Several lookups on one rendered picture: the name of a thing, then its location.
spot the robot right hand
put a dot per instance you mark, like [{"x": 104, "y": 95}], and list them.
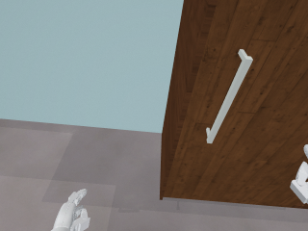
[{"x": 299, "y": 186}]

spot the robot left hand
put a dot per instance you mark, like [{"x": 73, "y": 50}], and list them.
[{"x": 68, "y": 214}]

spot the handle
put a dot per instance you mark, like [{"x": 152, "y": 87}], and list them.
[{"x": 237, "y": 81}]

